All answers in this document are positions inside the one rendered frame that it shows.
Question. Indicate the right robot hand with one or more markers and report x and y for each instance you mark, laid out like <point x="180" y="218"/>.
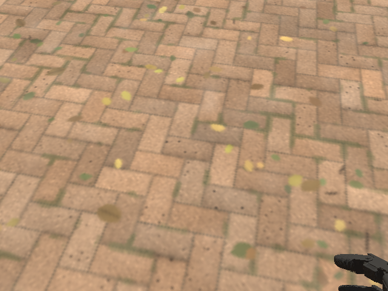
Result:
<point x="370" y="265"/>

